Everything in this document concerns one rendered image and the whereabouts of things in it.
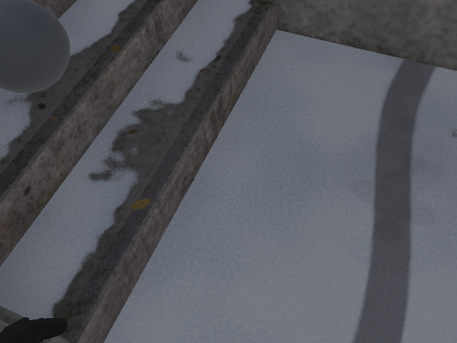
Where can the left robot hand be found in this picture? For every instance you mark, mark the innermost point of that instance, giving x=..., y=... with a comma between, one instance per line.
x=33, y=331

